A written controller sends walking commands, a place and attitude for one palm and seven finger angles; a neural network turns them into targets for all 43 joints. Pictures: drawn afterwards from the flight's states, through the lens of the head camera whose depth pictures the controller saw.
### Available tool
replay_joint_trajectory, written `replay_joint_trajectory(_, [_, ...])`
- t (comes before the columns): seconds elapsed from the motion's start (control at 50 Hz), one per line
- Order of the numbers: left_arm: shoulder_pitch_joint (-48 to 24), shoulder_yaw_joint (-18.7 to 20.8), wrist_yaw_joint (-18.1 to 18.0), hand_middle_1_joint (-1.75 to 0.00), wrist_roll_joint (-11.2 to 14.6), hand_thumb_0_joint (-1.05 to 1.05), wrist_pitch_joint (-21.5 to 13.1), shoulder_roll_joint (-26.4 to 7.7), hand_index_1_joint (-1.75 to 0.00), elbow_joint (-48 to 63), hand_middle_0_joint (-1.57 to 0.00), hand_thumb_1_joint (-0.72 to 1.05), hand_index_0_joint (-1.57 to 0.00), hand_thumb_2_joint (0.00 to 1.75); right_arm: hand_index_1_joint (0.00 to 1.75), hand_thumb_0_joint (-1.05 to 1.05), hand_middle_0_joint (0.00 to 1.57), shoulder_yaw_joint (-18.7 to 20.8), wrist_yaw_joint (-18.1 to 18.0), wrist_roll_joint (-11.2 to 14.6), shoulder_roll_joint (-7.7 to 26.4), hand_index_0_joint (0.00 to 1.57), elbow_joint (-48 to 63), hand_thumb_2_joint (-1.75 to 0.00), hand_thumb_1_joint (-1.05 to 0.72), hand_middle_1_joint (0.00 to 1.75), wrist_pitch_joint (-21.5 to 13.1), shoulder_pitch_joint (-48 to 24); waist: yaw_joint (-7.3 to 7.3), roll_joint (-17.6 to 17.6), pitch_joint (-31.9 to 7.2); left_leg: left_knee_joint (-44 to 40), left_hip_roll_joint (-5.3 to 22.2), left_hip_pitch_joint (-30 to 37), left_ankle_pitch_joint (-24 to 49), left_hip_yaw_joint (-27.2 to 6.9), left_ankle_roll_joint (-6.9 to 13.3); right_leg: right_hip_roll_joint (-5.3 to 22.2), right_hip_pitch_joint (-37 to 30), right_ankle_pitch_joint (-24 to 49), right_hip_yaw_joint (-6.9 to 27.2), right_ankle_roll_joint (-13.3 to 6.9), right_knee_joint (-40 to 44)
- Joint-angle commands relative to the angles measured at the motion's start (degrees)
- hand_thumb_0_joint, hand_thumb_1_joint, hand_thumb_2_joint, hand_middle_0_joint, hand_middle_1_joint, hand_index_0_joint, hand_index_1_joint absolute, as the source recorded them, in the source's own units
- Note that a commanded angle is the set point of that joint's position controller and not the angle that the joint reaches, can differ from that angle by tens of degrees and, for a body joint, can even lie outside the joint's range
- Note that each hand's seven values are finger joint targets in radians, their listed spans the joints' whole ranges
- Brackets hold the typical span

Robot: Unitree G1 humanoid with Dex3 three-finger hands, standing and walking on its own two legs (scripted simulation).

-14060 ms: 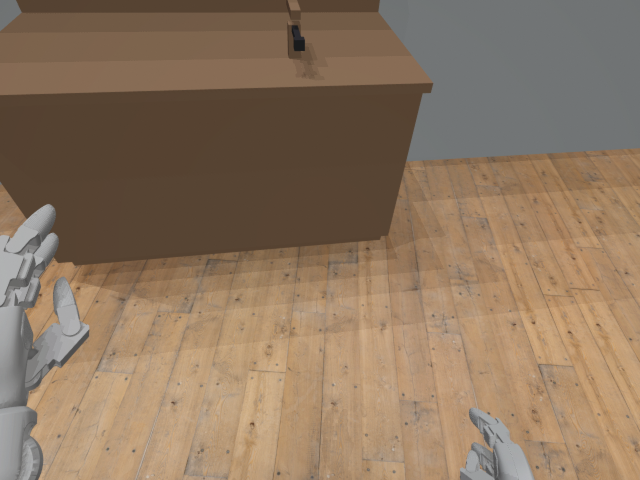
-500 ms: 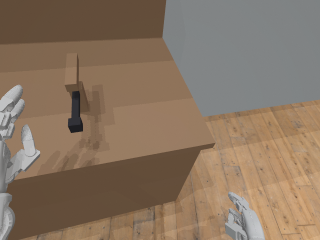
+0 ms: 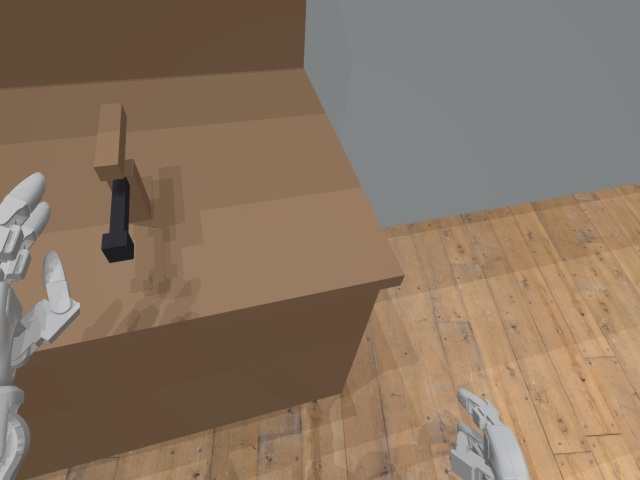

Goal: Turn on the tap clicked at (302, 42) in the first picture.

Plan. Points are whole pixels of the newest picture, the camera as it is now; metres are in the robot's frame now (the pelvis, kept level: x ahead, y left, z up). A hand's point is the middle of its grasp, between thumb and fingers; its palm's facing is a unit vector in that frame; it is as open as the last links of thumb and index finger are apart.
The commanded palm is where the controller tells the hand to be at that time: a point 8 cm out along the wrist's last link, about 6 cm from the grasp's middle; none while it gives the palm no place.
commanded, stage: shuffle to correct the standing spot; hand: left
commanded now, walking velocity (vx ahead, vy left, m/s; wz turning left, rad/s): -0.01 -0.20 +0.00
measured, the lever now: (118, 246) +0.35 +0.29 +0.08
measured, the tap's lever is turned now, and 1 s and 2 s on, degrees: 0 0 0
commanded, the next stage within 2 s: come to a stop and stand still in 0.16 s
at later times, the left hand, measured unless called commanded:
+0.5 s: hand (141, 311) +0.23 +0.19 +0.16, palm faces +0.37 -0.85 -0.38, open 7.4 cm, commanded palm +0.17 +0.23 +0.17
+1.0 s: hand (68, 308) +0.22 +0.25 +0.16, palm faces +0.41 -0.85 -0.34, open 7.4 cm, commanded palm +0.17 +0.28 +0.17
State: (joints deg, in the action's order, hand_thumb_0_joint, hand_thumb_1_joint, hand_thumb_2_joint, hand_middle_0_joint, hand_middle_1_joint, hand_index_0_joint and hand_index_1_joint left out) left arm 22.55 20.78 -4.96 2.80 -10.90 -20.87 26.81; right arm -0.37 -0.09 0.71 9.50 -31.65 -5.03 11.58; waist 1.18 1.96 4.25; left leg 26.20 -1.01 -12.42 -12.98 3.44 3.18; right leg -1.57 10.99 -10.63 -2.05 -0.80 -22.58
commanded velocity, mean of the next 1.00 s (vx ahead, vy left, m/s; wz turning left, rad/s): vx -0.02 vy -0.02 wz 0.00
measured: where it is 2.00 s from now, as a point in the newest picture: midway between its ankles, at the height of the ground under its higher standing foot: outside the picture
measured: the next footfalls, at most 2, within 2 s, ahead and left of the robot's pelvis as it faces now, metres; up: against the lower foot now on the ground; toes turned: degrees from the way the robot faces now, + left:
none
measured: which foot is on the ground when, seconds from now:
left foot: down 0.00-1.00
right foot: down 0.00-1.00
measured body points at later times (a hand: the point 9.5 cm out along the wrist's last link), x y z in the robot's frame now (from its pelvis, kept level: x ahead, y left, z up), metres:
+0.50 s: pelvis +0.01 -0.05 +0.00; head +0.03 -0.05 +0.44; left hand +0.20 +0.23 +0.18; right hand +0.18 -0.30 -0.09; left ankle +0.01 +0.08 -0.74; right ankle +0.02 -0.11 -0.74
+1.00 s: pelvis +0.01 +0.00 +0.00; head +0.03 +0.02 +0.45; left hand +0.19 +0.29 +0.18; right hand +0.20 -0.21 -0.07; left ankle +0.01 +0.08 -0.74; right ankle +0.02 -0.11 -0.74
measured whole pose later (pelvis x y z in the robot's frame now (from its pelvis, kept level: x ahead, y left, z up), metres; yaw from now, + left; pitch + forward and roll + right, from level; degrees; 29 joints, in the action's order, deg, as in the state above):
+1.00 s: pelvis +0.01 +0.00 +0.00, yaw +1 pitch -1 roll -1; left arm 24.8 19.2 -7.1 3.2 -8.5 -20.5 27.3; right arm -1.5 -2.1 0.9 10.3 -32.2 -4.6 11.2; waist 1.4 1.3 2.2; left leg 25.0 -1.7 -11.3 -13.2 2.1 3.2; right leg -1.1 9.7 -11.5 -3.1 -0.9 -21.9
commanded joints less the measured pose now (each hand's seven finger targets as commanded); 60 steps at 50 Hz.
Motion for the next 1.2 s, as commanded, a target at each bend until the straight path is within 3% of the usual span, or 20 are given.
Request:
replay_joint_trajectory(0.0, [-1.6,6.6,-0.5,-0.3,0.8,0.0,-3.1,-9.4,-0.3,13.2,-0.2,0.9,-0.2,0.9,0.3,0.0,0.2,4.3,-0.9,0.2,9.0,0.2,9.4,-0.9,-0.9,0.3,-2.7,-4.3,-0.18,-7.1,-10.7,-3.9,9.5,0.5,10.2,-7.2,-3.1,2.7,-4.6,7.1,2.1,-0.5,0.3])
replay_joint_trajectory(0.12, [-1.5,7.5,-0.4,-0.3,1.6,0.0,-2.2,-10.7,-0.3,13.7,-0.2,0.9,-0.2,0.9,0.3,0.0,0.2,4.3,-1.8,0.2,9.1,0.2,9.2,-0.9,-0.9,0.3,-2.9,-4.7,-0.34,-6.3,-9.7,-1.8,8.8,0.3,2.5,-5.9,-1.8,3.6,-0.4,5.6,4.9,-1.1,1.1])
replay_joint_trajectory(0.18, [-2.9,6.2,-0.4,-0.3,1.9,0.0,-2.0,-9.7,-0.3,13.3,-0.2,0.9,-0.2,0.9,0.3,0.0,0.2,4.4,-2.0,0.0,9.2,0.2,8.8,-0.9,-0.9,0.3,-2.8,-4.2,-0.7,-3.8,-9.2,0.3,7.1,-0.7,-1.6,-5.1,-1.6,4.5,1.1,2.6,6.6,-1.7,2.5])
replay_joint_trajectory(0.26, [-2.0,6.7,-0.8,-0.3,2.3,0.0,-1.5,-10.3,-0.3,14.6,-0.2,0.9,-0.2,0.9,0.3,0.0,0.2,4.6,-2.2,0.1,9.0,0.2,8.8,-0.9,-0.9,0.3,-3.1,-3.9,-0.9,-2.5,-10.8,4.8,5.1,1.5,-0.1,-3.3,-1.7,7.2,2.9,3.1,9.6,-2.7,3.9])
replay_joint_trajectory(0.32, [0.6,7.5,-2.2,-0.3,2.1,0.0,-1.6,-10.5,-0.3,14.2,-0.2,0.9,-0.2,0.9,0.3,0.0,0.2,3.8,-2.2,0.7,8.7,0.2,8.3,-0.9,-0.9,0.3,-3.0,-5.2,-0.61,-4.1,-10.3,6.8,3.0,0.3,0.1,-3.4,-1.9,10.4,1.6,3.3,13.9,-2.3,6.7])
replay_joint_trajectory(0.4, [3.1,7.9,-3.3,-0.3,1.8,0.0,-2.0,-10.5,-0.3,13.1,-0.2,0.9,-0.2,0.9,0.3,0.0,0.2,3.1,-2.4,0.6,8.5,0.2,7.7,-0.9,-0.9,0.3,-2.7,-5.6,-0.27,-0.7,-9.8,4.9,2.9,-2.1,2.7,-3.9,-1.8,11.1,-2.8,10.2,13.0,-0.3,6.3])
replay_joint_trajectory(0.46, [3.2,7.4,-3.7,-0.3,1.5,0.0,-2.1,-10.3,-0.3,12.8,-0.2,0.9,-0.2,0.9,0.3,0.0,0.2,3.1,-2.8,0.6,8.9,0.2,7.4,-0.9,-0.9,0.3,-2.4,-6.0,-0.01,-2.2,-10.9,1.8,4.1,0.2,8.0,-3.9,-1.5,9.6,-4.9,18.5,9.8,1.6,3.4])
replay_joint_trajectory(0.52, [2.4,6.7,-3.8,-0.3,1.1,0.0,-1.5,-10.0,-0.3,11.5,-0.2,0.9,-0.2,0.9,0.3,0.0,0.2,3.0,-3.1,0.7,8.9,0.2,7.3,-0.9,-0.9,0.3,-2.2,-6.5,0.07,-1.6,-10.2,1.7,4.7,1.9,10.1,-3.8,-1.4,9.0,-3.9,21.0,8.7,2.2,2.9])
replay_joint_trajectory(0.56, [1.4,5.7,-3.7,-0.3,1.0,0.0,-1.4,-9.2,-0.3,11.7,-0.2,0.9,-0.2,0.9,0.3,0.0,0.2,3.1,-3.0,0.6,9.0,0.2,7.4,-0.9,-0.9,0.3,-2.1,-5.9,0.03,-0.5,-11.3,1.1,5.1,2.6,10.8,-4.0,-1.3,8.8,-4.6,20.9,8.1,2.1,2.3])
replay_joint_trajectory(0.6, [0.9,5.0,-3.6,-0.3,1.0,0.0,-1.2,-8.7,-0.3,11.4,-0.2,0.9,-0.2,0.9,0.3,0.0,0.2,3.1,-2.9,0.7,9.0,0.2,7.6,-0.9,-0.9,0.3,-2.0,-5.7,-0.02,-0.3,-11.3,0.2,5.1,2.7,9.2,-4.6,-1.3,8.5,-4.4,16.0,7.9,1.6,2.7])
replay_joint_trajectory(0.66, [0.0,4.2,-3.5,-0.3,0.8,0.0,-0.9,-8.6,-0.3,12.8,-0.2,0.9,-0.2,0.9,0.3,0.0,0.2,2.9,-3.0,0.5,9.1,0.2,7.7,-0.9,-0.9,0.3,-2.1,-5.9,-0.17,-2.3,-10.5,-1.5,5.5,3.0,7.0,-5.9,-1.1,8.0,-2.9,8.3,8.0,0.1,3.8])
replay_joint_trajectory(0.72, [-0.3,5.6,-3.6,-0.3,0.5,0.0,-0.9,-10.2,-0.3,13.8,-0.2,0.9,-0.2,0.9,0.3,0.0,0.2,2.7,-3.2,0.3,9.0,0.2,7.7,-0.9,-0.9,0.3,-2.2,-6.4,-0.12,-3.8,-9.8,-3.2,6.1,3.3,6.0,-6.8,-1.1,7.2,-2.1,5.7,7.7,-0.8,4.1])
replay_joint_trajectory(0.74, [-0.9,4.2,-3.5,-0.3,0.6,0.0,-1.0,-8.8,-0.3,13.2,-0.2,0.9,-0.2,0.9,0.3,0.0,0.2,2.4,-3.1,0.2,8.9,0.2,7.6,-0.9,-0.9,0.3,-2.1,-5.9,-0.41,-3.5,-9.1,-4.1,6.2,2.1,5.1,-7.2,-1.0,6.8,-2.7,4.7,6.9,-0.7,4.1])
replay_joint_trajectory(0.82, [-1.5,5.3,-3.5,-0.3,0.3,0.0,-0.9,-9.8,-0.3,13.0,-0.2,0.9,-0.2,0.9,0.3,0.0,0.2,2.3,-3.1,0.3,8.8,0.2,7.8,-0.9,-0.9,0.3,-2.2,-6.1,-0.25,-6.2,-8.6,-6.4,7.0,1.2,4.9,-8.4,-1.2,6.0,-4.0,5.7,5.7,-0.9,3.0])
replay_joint_trajectory(0.84, [-2.0,3.9,-3.3,-0.3,0.3,0.0,-1.1,-8.3,-0.3,12.8,-0.2,0.9,-0.2,0.9,0.3,0.0,0.2,2.1,-3.0,0.1,8.9,0.2,7.8,-0.9,-0.9,0.3,-2.1,-5.4,-0.44,-6.2,-8.6,-7.0,7.0,0.2,5.1,-8.8,-1.2,5.5,-5.0,5.7,4.7,-0.8,2.5])
replay_joint_trajectory(0.88, [-2.0,3.9,-3.2,-0.3,0.2,0.0,-1.2,-8.5,-0.3,12.7,-0.2,0.9,-0.2,0.9,0.3,0.0,0.2,2.2,-2.8,0.2,8.9,0.2,8.2,-0.9,-0.9,0.3,-2.2,-5.3,-0.38,-6.9,-8.9,-7.7,7.3,0.0,5.7,-9.2,-1.4,5.3,-6.0,6.5,4.2,-0.8,1.9])
replay_joint_trajectory(1.1, [-1.9,4.3,-2.9,-0.3,-0.2,0.0,-1.8,-8.6,-0.3,13.8,-0.2,0.9,-0.2,0.9,0.3,0.0,0.2,2.7,-2.5,0.1,8.9,0.2,8.3,-0.9,-0.9,0.3,-2.4,-4.2,-0.36,-7.5,-9.3,-8.8,7.8,0.2,8.3,-10.1,-3.8,4.4,-7.0,5.9,2.4,-0.9,0.7])
replay_joint_trajectory(1.18, [-1.0,4.3,-2.8,-0.3,-0.2,0.0,-2.2,-8.6,-0.3,14.7,-0.2,0.9,-0.2,0.9,0.3,0.0,0.2,2.8,-2.4,0.0,9.1,0.2,8.0,-0.9,-0.9,0.3,-2.5,-4.0,-0.45,-8.5,-10.1,-8.2,7.9,2.4,13.0,-10.1,-5.0,4.1,-6.0,5.9,1.6,-1.0,-0.1])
